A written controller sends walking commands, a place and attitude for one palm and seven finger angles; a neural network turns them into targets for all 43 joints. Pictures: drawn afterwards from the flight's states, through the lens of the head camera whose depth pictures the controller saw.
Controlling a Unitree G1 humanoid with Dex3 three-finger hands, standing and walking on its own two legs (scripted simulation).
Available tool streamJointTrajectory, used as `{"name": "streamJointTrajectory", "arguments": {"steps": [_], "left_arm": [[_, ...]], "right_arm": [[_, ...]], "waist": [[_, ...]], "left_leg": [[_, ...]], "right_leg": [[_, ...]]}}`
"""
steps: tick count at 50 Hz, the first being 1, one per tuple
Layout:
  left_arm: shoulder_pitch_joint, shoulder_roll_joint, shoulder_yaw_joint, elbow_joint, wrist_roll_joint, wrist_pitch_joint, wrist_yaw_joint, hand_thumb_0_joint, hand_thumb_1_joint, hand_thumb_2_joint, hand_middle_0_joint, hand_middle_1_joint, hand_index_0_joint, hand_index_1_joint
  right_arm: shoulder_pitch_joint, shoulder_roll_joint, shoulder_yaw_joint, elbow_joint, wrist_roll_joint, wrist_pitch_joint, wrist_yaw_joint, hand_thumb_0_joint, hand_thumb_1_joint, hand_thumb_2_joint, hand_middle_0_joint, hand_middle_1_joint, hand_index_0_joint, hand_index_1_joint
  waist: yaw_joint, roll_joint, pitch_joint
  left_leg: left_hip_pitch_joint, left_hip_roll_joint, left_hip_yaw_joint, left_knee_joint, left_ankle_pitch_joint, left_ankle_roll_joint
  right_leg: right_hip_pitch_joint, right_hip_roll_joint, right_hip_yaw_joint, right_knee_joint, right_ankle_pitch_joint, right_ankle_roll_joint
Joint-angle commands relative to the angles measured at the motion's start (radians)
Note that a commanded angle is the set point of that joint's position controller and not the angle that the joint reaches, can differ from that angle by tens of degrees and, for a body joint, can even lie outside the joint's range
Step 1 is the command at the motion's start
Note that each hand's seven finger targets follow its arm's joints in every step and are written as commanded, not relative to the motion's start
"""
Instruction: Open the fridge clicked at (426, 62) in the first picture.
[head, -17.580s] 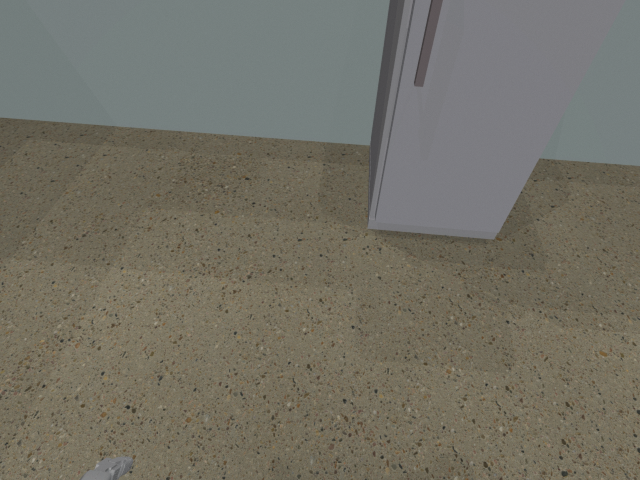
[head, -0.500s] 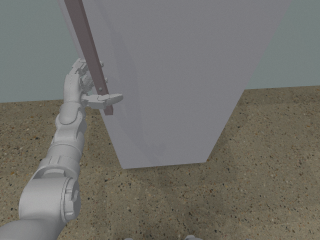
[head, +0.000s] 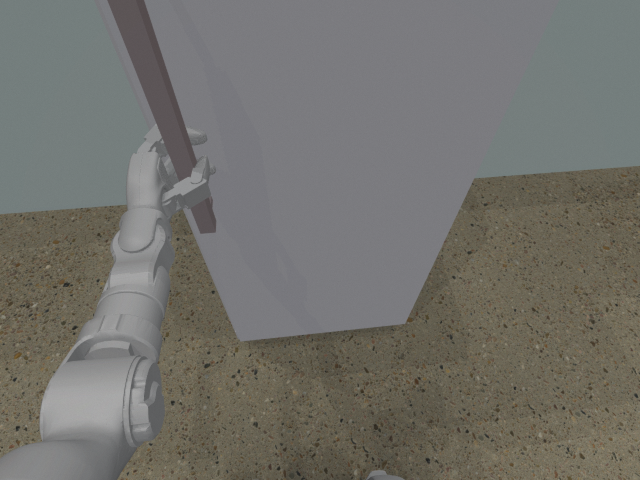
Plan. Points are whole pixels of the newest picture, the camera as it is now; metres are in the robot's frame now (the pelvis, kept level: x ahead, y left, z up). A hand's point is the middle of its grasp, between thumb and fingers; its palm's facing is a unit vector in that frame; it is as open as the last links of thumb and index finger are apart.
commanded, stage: grip the handle and tug to test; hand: left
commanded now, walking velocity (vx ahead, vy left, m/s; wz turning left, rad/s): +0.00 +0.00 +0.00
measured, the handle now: (170, 103) +0.52 +0.17 +0.19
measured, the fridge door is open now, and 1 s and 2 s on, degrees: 0 0 16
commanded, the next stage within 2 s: pull the door a little, standing still in 0.60 s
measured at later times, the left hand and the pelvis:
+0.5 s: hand (200, 182) +0.46 +0.14 +0.11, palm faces +0.05 -1.00 +0.01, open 5.8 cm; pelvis +0.01 +0.00 +0.00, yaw -2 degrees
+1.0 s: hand (201, 184) +0.46 +0.14 +0.11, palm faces +0.08 -1.00 +0.00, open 5.9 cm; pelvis +0.04 +0.01 +0.01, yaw -1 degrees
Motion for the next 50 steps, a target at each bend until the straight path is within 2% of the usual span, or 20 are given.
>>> {"name": "streamJointTrajectory", "arguments": {"steps": [1, 2, 4, 5, 9, 10, 14, 15, 24, 26, 28, 31, 34, 35, 38, 40, 42, 43, 45, 50], "left_arm": [[-0.469, 0.268, 0.057, -0.235, -0.001, -0.091, 0.024, 0.0, 0.9, 0.9, -0.45, -1.4, -0.45, -1.4], [-0.462, 0.26, 0.052, -0.251, -0.003, -0.095, 0.021, 0.0, 0.9, 0.9, -0.45, -1.4, -0.45, -1.4], [-0.443, 0.252, 0.049, -0.241, -0.009, -0.095, 0.015, 0.0, 0.9, 0.9, -0.45, -1.4, -0.45, -1.4], [-0.464, 0.266, 0.055, -0.238, -0.012, -0.096, 0.014, 0.0, 0.9, 0.9, -0.45, -1.4, -0.45, -1.4], [-0.465, 0.281, 0.066, -0.2, -0.015, -0.093, 0.006, 0.0, 0.9, 0.9, -0.45, -1.4, -0.45, -1.4], [-0.462, 0.296, 0.08, -0.196, -0.019, -0.091, 0.003, 0.0, 0.9, 0.9, -0.45, -1.4, -0.45, -1.4], [-0.384, 0.321, 0.113, -0.221, -0.028, -0.091, -0.011, 0.0, 0.9, 0.9, -0.45, -1.4, -0.45, -1.4], [-0.381, 0.285, 0.078, -0.237, -0.029, -0.088, -0.017, 0.0, 0.9, 0.9, -0.45, -1.4, -0.45, -1.4], [-0.188, 0.269, 0.102, -0.353, -0.056, -0.053, -0.015, 0.0, 0.9, 0.9, -0.45, -1.4, -0.45, -1.4], [-0.131, 0.272, 0.109, -0.411, -0.058, -0.048, -0.016, 0.0, 0.9, 0.9, -0.45, -1.4, -0.45, -1.4], [-0.083, 0.233, 0.086, -0.452, -0.063, -0.036, -0.018, 0.0, 0.9, 0.9, -0.45, -1.4, -0.45, -1.4], [-0.012, 0.236, 0.091, -0.53, -0.068, -0.022, -0.014, 0.0, 0.9, 0.9, -0.45, -1.4, -0.45, -1.4], [0.022, 0.206, 0.073, -0.588, -0.07, -0.001, -0.008, 0.0, 0.9, 0.9, -0.45, -1.4, -0.45, -1.4], [0.046, 0.195, 0.068, -0.624, -0.07, 0.004, -0.007, 0.0, 0.9, 0.9, -0.45, -1.4, -0.45, -1.4], [-0.184, 0.078, -0.061, -0.594, -0.057, 0.03, 0.018, 0.0, 0.9, 0.9, -0.45, -1.4, -0.45, -1.4], [-0.102, 0.086, -0.034, -0.592, -0.048, 0.038, 0.035, 0.0, 0.9, 0.9, -0.45, -1.4, -0.45, -1.4], [-0.048, 0.059, -0.051, -0.623, -0.041, 0.04, 0.044, 0.0, 0.9, 0.9, -0.45, -1.4, -0.45, -1.4], [-0.028, 0.042, -0.07, -0.655, -0.037, 0.04, 0.043, 0.0, 0.9, 0.9, -0.45, -1.4, -0.45, -1.4], [0.015, 0.031, -0.082, -0.712, -0.036, 0.038, 0.041, 0.0, 0.9, 0.9, -0.45, -1.4, -0.45, -1.4], [0.184, -0.001, -0.106, -0.825, -0.052, 0.049, 0.03, 0.0, 0.9, 0.9, -0.45, -1.4, -0.45, -1.4]], "right_arm": [[0.067, -0.14, -0.05, -0.098, 0.001, -0.03, -0.013, 0.0, -0.9, -0.9, 0.2, 0.3, 0.2, 0.3], [0.059, -0.138, -0.05, -0.101, 0.002, -0.033, -0.012, 0.0, -0.9, -0.9, 0.2, 0.3, 0.2, 0.3], [0.058, -0.138, -0.047, -0.104, 0.002, -0.035, -0.012, 0.0, -0.9, -0.9, 0.2, 0.3, 0.2, 0.3], [0.06, -0.14, -0.048, -0.098, 0.003, -0.035, -0.014, 0.0, -0.9, -0.9, 0.2, 0.3, 0.2, 0.3], [0.059, -0.143, -0.045, -0.097, 0.005, -0.035, -0.017, 0.0, -0.9, -0.9, 0.2, 0.3, 0.2, 0.3], [0.061, -0.145, -0.047, -0.096, 0.004, -0.036, -0.019, 0.0, -0.9, -0.9, 0.2, 0.3, 0.2, 0.3], [0.058, -0.143, -0.048, -0.11, 0.007, -0.033, -0.021, 0.0, -0.9, -0.9, 0.2, 0.3, 0.2, 0.3], [0.048, -0.139, -0.045, -0.117, 0.009, -0.034, -0.02, 0.0, -0.9, -0.9, 0.2, 0.3, 0.2, 0.3], [0.038, -0.139, -0.055, -0.148, 0.012, -0.029, -0.01, 0.0, -0.9, -0.9, 0.2, 0.3, 0.2, 0.3], [0.03, -0.139, -0.057, -0.162, 0.014, -0.026, -0.01, 0.0, -0.9, -0.9, 0.2, 0.3, 0.2, 0.3], [0.025, -0.131, -0.057, -0.167, 0.015, -0.026, -0.005, 0.0, -0.9, -0.9, 0.2, 0.3, 0.2, 0.3], [0.014, -0.131, -0.059, -0.18, 0.017, -0.023, -0.001, 0.0, -0.9, -0.9, 0.2, 0.3, 0.2, 0.3], [0.01, -0.124, -0.061, -0.181, 0.016, -0.021, 0.002, 0.0, -0.9, -0.9, 0.2, 0.3, 0.2, 0.3], [0.008, -0.12, -0.064, -0.185, 0.017, -0.021, 0.004, 0.0, -0.9, -0.9, 0.2, 0.3, 0.2, 0.3], [0.019, -0.119, -0.062, -0.141, 0.015, -0.022, 0.003, 0.0, -0.9, -0.9, 0.2, 0.3, 0.2, 0.3], [0.031, -0.122, -0.072, -0.139, 0.008, -0.024, 0.007, 0.0, -0.9, -0.9, 0.2, 0.3, 0.2, 0.3], [0.029, -0.116, -0.072, -0.144, 0.005, -0.027, 0.011, 0.0, -0.9, -0.9, 0.2, 0.3, 0.2, 0.3], [0.022, -0.111, -0.071, -0.146, 0.005, -0.028, 0.016, 0.0, -0.9, -0.9, 0.2, 0.3, 0.2, 0.3], [0.015, -0.107, -0.071, -0.15, 0.003, -0.031, 0.022, 0.0, -0.9, -0.9, 0.2, 0.3, 0.2, 0.3], [-0.025, -0.098, -0.066, -0.187, 0.005, -0.038, 0.031, 0.0, -0.9, -0.9, 0.2, 0.3, 0.2, 0.3]], "waist": [[0.012, -0.027, -0.364], [0.018, 0.011, -0.385], [0.023, 0.005, -0.393], [0.011, -0.019, -0.386], [0.01, -0.022, -0.353], [0.009, -0.056, -0.357], [0.04, -0.04, -0.392], [0.035, -0.01, -0.381], [0.071, -0.052, -0.38], [0.087, -0.025, -0.402], [0.091, -0.021, -0.408], [0.105, -0.015, -0.413], [0.1, -0.024, -0.406], [0.107, 0.005, -0.421], [0.026, 0.026, -0.351], [0.049, -0.009, -0.389], [0.063, 0.002, -0.433], [0.07, 0.04, -0.44], [0.083, 0.035, -0.465], [0.108, -0.027, -0.441]], "left_leg": [[0.143, -0.034, -0.012, -0.079, 0.237, 0.028], [0.154, -0.036, -0.008, -0.079, 0.237, 0.025], [0.153, -0.035, -0.006, -0.077, 0.243, 0.024], [0.143, -0.034, -0.006, -0.077, 0.231, 0.026], [0.114, -0.035, -0.004, -0.081, 0.199, 0.028], [0.099, -0.035, -0.002, -0.081, 0.186, 0.03], [0.099, -0.038, 0.007, -0.084, 0.223, 0.029], [0.108, -0.039, 0.01, -0.087, 0.221, 0.028], [0.129, -0.034, 0.018, -0.101, 0.303, 0.028], [0.15, -0.035, 0.025, -0.1, 0.35, 0.028], [0.174, -0.031, 0.027, -0.104, 0.399, 0.026], [0.188, -0.03, 0.03, -0.106, 0.462, 0.026], [0.215, -0.022, 0.029, -0.109, 0.527, 0.024], [0.238, -0.021, 0.033, -0.106, 0.562, 0.024], [0.287, -0.01, 0.009, -0.088, 0.563, 0.017], [0.3, -0.007, 0.002, -0.085, 0.613, 0.015], [0.33, -0.009, 0.003, -0.08, 0.679, 0.015], [0.351, -0.005, 0.002, -0.079, 0.714, 0.01], [0.373, -0.002, -0.003, -0.077, 0.767, 0.008], [0.349, -0.004, 0.01, -0.103, 0.746, 0.018]], "right_leg": [[0.227, 0.025, 0.003, -0.074, 0.316, -0.01], [0.227, 0.024, 0.006, -0.073, 0.316, -0.01], [0.238, 0.025, 0.007, -0.073, 0.328, -0.012], [0.239, 0.024, 0.009, -0.077, 0.324, -0.008], [0.236, 0.023, 0.015, -0.085, 0.301, -0.006], [0.251, 0.022, 0.019, -0.088, 0.296, -0.001], [0.302, 0.018, 0.023, -0.082, 0.343, -0.005], [0.292, 0.019, 0.023, -0.085, 0.344, -0.006], [0.347, 0.024, 0.013, -0.084, 0.436, -0.008], [0.372, 0.023, 0.014, -0.078, 0.479, -0.012], [0.38, 0.024, 0.007, -0.075, 0.522, -0.013], [0.41, 0.022, 0.007, -0.072, 0.576, -0.016], [0.412, 0.022, 0.003, -0.073, 0.625, -0.012], [0.414, 0.021, 0.005, -0.072, 0.643, -0.012], [0.291, 0.029, -0.009, -0.086, 0.575, -0.003], [0.311, 0.029, -0.014, -0.078, 0.593, -0.005], [0.331, 0.024, -0.014, -0.071, 0.628, -0.006], [0.328, 0.023, -0.016, -0.068, 0.636, -0.007], [0.345, 0.021, -0.017, -0.064, 0.657, -0.009], [0.422, 0.016, -0.016, -0.079, 0.711, -0.011]]}}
